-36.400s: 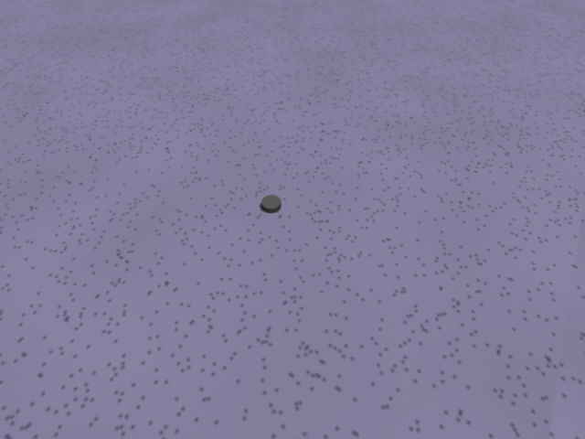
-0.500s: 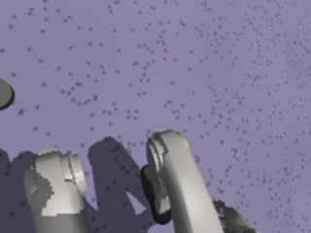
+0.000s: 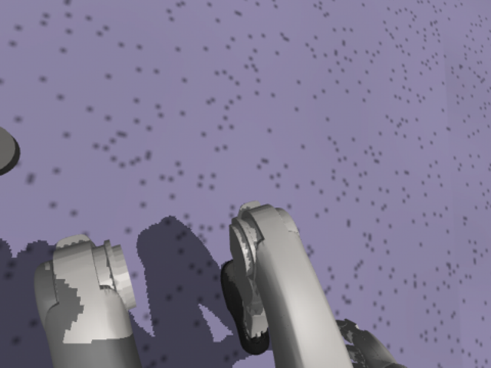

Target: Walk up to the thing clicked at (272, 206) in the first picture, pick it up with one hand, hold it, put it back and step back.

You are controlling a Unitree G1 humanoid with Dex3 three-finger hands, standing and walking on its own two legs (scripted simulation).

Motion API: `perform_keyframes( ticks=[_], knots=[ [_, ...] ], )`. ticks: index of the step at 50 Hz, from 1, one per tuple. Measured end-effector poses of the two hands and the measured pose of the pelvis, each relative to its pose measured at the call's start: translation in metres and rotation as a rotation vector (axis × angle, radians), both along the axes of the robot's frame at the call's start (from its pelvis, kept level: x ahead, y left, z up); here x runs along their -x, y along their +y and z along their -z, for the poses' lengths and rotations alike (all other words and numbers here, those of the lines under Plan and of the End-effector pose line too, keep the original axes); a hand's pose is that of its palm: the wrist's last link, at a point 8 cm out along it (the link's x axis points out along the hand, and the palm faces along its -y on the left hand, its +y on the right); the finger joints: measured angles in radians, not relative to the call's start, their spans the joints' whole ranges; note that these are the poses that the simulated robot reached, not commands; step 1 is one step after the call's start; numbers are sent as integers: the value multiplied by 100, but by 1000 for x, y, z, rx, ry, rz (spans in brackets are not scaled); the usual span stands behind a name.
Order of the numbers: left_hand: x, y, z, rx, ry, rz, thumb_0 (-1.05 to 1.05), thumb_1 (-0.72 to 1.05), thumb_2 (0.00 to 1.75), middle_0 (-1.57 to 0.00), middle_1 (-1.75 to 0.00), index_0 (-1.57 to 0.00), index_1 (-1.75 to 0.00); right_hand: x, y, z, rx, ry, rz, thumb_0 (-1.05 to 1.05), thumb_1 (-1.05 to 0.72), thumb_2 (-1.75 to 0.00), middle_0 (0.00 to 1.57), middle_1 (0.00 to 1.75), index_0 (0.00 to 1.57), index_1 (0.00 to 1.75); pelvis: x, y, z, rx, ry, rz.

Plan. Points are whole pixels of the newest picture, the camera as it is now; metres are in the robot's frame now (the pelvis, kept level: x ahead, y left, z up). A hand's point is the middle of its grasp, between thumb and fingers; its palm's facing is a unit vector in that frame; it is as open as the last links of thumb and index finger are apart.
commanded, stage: rise first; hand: left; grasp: from above
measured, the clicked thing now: out of the picture +0.48 +0.35 -0.30
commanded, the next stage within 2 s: none
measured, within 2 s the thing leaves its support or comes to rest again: neither
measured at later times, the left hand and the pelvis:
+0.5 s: hand out of the picture +0.44 +0.38 -0.19, palm faces -0.43 -0.13 -0.89, open 14.1 cm; pelvis +0.00 +0.00 +0.00, yaw +0 degrees
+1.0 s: hand out of the picture +0.43 +0.38 -0.18, palm faces -0.44 -0.14 -0.89, open 14.0 cm; pelvis +0.00 +0.00 +0.00, yaw +0 degrees
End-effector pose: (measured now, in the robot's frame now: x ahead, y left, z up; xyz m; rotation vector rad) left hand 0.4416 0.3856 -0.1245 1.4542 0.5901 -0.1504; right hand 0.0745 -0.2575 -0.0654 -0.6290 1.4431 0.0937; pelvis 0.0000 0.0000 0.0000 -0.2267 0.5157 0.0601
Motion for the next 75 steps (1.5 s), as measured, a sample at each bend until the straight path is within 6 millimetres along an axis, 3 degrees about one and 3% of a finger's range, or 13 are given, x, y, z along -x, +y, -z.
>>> perform_keyframes(
  ticks=[39,52,75],
  knots=[
    [-1,-6,7,7,-11,0,0,-51,98,-11,-101,-11,-100,-1,2,0,-9,-18,-15,0,-90,-89,20,30,20,30,0,1,2,2,-5,3],
    [1,-5,2,3,-2,6,0,-50,97,-12,-100,-11,-99,-5,0,2,-15,-26,-23,0,-90,-89,20,30,20,30,1,0,2,-2,-6,4],
    [-4,-9,4,2,0,4,0,-49,97,-12,-99,-12,-98,3,-1,2,-17,-6,-6,0,-90,-89,20,30,20,30,0,-1,2,-4,-2,6]
  ],
)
